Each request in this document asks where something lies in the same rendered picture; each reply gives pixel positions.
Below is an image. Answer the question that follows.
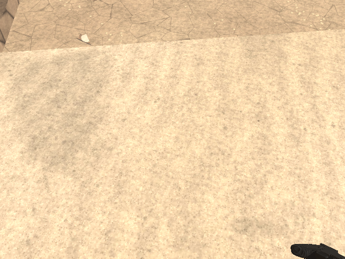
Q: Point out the robot right hand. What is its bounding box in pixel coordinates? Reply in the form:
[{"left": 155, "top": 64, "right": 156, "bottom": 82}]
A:
[{"left": 291, "top": 243, "right": 345, "bottom": 259}]

